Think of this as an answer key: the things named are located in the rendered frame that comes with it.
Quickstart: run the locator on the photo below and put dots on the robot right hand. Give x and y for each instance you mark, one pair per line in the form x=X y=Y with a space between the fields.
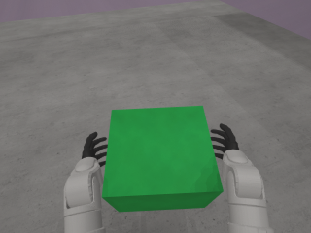
x=229 y=140

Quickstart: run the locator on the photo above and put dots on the right robot forearm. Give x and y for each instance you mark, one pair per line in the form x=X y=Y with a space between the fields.
x=245 y=194

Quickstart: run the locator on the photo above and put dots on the carton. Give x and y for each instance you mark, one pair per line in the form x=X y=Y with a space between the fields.
x=160 y=159

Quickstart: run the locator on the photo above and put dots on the left robot forearm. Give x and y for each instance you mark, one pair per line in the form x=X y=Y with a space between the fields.
x=82 y=198

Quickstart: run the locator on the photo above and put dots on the robot left hand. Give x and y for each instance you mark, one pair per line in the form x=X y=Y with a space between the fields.
x=90 y=150

